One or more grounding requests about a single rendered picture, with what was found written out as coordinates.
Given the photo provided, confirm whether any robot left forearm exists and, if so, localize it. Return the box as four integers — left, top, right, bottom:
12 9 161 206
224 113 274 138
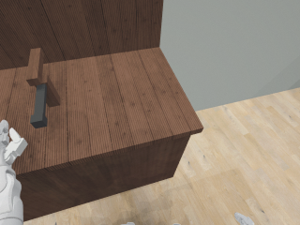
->
0 166 23 225

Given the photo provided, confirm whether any counter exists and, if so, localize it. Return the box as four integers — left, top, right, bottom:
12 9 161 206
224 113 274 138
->
0 0 204 222

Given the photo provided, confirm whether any tap lever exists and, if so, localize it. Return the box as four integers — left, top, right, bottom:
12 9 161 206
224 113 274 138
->
30 83 48 128

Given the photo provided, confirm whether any robot right hand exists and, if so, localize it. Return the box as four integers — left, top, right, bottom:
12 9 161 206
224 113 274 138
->
234 212 255 225

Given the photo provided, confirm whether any robot left hand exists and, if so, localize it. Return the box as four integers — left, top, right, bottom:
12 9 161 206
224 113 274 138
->
0 120 28 168

